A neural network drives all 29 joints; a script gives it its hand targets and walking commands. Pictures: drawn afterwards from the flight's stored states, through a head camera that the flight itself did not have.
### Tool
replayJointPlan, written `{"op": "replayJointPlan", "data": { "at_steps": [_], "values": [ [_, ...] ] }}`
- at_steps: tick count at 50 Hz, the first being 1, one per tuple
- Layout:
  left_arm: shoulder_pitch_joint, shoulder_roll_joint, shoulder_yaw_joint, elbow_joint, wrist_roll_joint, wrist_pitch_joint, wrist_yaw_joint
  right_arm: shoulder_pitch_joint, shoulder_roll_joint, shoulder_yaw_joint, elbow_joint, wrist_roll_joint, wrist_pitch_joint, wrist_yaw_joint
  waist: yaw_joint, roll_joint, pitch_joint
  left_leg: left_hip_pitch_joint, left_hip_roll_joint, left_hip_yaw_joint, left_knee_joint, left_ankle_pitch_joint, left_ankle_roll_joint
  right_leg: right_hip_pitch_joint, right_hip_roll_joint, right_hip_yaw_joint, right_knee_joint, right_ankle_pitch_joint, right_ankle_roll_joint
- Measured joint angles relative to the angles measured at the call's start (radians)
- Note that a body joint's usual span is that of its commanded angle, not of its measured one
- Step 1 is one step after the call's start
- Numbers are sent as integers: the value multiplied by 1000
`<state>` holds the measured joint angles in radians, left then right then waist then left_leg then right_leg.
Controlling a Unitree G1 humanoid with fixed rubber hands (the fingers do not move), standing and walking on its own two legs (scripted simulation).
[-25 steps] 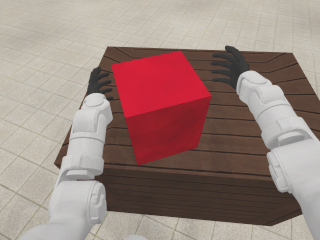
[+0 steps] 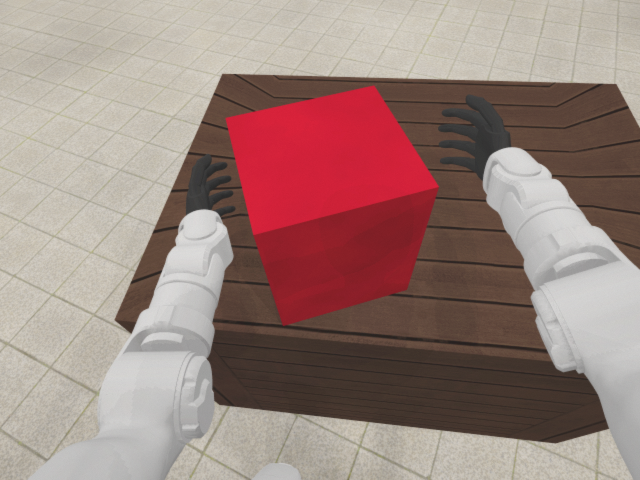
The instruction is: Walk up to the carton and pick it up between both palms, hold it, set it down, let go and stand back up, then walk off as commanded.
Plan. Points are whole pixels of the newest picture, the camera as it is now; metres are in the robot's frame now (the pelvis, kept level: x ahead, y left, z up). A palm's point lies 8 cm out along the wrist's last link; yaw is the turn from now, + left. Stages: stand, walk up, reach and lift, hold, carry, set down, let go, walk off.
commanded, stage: reach and lift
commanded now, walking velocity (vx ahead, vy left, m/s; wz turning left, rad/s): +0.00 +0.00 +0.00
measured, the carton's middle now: (325, 213) +0.45 +0.12 +0.02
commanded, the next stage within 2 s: none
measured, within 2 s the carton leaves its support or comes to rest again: neither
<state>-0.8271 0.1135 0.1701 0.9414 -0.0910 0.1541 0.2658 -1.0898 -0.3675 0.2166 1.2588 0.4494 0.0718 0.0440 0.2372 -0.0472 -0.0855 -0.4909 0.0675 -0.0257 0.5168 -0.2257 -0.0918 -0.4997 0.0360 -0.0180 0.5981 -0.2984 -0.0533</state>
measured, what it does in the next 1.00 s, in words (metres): stands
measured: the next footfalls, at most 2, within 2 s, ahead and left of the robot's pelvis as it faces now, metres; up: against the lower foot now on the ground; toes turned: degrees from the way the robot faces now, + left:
none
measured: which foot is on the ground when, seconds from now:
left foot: down 0.00-1.00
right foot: down 0.00-1.00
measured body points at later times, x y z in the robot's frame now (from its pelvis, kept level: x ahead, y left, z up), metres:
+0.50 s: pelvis +0.01 +0.01 -0.01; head +0.14 +0.01 +0.42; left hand +0.41 +0.28 +0.03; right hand +0.54 -0.08 +0.06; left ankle +0.01 +0.18 -0.73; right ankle -0.01 -0.08 -0.73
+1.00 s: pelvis +0.01 +0.01 -0.01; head +0.13 +0.01 +0.43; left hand +0.40 +0.27 +0.02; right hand +0.52 -0.02 +0.05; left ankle +0.01 +0.18 -0.73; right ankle -0.01 -0.08 -0.73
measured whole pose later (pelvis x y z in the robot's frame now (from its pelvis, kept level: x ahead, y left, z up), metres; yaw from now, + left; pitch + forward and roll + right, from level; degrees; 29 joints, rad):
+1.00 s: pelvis +0.01 +0.01 -0.01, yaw +0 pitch +24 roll +1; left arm -0.78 -0.03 0.43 0.91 0.08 -0.15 0.15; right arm -1.08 -0.17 -0.25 1.32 -0.17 -0.29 0.07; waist 0.24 -0.05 -0.15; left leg -0.74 0.07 -0.03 0.53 -0.21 -0.08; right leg -0.73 0.04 -0.02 0.58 -0.26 -0.05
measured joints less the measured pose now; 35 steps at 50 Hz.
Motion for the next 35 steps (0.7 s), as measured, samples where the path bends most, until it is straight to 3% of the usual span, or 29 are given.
{"op": "replayJointPlan", "data": {
  "at_steps": [5, 11, 19, 26, 30, 35],
  "values": [
    [0, 0, 0, 77, 0, -107, -26, 0, 0, 0, 36, 0, -80, 0, 0, 1, -13, -63, 0, 0, 12, 0, 4, -57, 0, 0, 0, 6, 0],
    [0, 0, 0, 76, 0, -202, -41, 1, 0, 0, 40, 0, -175, 0, 0, 1, -30, -149, 1, -1, 27, 0, 6, -136, 2, 0, 0, 15, 0],
    [18, 0, 0, 35, 0, -235, -57, 3, 0, 1, 41, -3, -232, 0, 1, 1, -57, -222, 1, -1, 32, 0, 8, -208, 2, 0, 0, 18, 2],
    [31, -6, 26, -3, 0, -257, -73, 4, 14, -20, 42, -58, -267, 3, 1, 1, -62, -244, 1, -1, 32, 0, 9, -229, 1, 0, 0, 17, 4],
    [34, -32, 80, -4, -1, -270, -86, 7, 59, -73, 42, -136, -279, 17, 1, 1, -62, -244, 1, -1, 32, 0, 9, -229, 1, 0, 0, 16, 4],
    [35, -94, 183, -9, 58, -299, -116, 9, 171, -209, 49, -316, -320, 29, 1, 1, -62, -244, 1, 0, 31, 0, 10, -229, 1, 0, 0, 17, 4]
  ]
}}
